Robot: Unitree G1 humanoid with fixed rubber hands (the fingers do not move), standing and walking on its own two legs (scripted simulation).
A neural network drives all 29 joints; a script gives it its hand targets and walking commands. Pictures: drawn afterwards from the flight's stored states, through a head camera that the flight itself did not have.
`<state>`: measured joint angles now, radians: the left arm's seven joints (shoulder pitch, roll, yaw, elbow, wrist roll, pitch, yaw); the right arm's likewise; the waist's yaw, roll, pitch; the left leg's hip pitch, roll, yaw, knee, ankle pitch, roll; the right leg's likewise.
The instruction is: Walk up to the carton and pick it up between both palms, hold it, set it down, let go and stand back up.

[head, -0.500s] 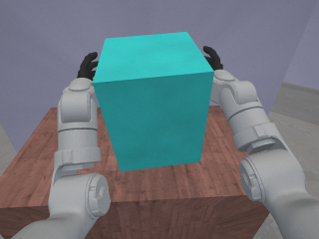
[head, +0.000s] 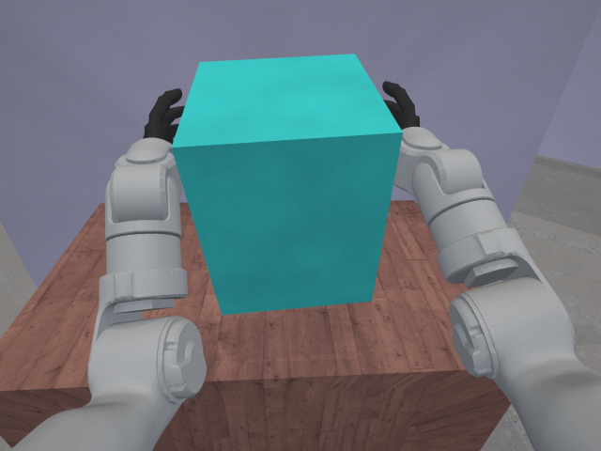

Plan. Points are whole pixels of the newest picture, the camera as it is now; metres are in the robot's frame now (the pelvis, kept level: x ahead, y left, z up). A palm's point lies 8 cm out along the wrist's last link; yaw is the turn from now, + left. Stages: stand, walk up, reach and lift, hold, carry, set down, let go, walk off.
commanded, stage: set down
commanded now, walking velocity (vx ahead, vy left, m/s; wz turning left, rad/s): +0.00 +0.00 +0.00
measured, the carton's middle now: (288, 185) +0.37 +0.01 +0.25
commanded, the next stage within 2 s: none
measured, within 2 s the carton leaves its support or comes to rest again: neither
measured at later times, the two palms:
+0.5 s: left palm (150, 170) +0.40 +0.19 +0.26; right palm (369, 176) +0.40 -0.11 +0.24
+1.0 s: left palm (148, 184) +0.40 +0.19 +0.24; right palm (361, 192) +0.40 -0.10 +0.22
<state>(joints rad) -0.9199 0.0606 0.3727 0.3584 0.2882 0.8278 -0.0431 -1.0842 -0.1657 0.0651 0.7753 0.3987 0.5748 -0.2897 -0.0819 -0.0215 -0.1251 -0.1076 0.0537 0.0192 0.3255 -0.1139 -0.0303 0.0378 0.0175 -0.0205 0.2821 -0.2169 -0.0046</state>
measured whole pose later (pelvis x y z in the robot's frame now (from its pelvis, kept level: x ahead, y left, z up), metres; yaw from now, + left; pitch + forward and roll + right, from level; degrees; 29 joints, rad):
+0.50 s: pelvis +0.00 +0.01 +0.00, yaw +1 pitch -10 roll +0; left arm -0.92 0.05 0.40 0.38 0.43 0.59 -0.14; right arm -0.95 -0.01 -0.16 0.82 0.11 0.17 -0.19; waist -0.07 -0.12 0.06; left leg -0.01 0.03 0.01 0.30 -0.11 -0.02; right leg 0.14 0.00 -0.04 0.26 -0.22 0.00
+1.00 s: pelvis +0.00 +0.01 +0.00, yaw +1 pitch -9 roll +0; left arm -0.93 0.02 0.45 0.51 0.43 0.51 -0.13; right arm -0.91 0.03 -0.26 0.86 -0.03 0.10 -0.17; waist -0.02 -0.10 0.05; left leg -0.03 0.02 0.02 0.27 -0.09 -0.01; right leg 0.10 -0.02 -0.03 0.28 -0.23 0.01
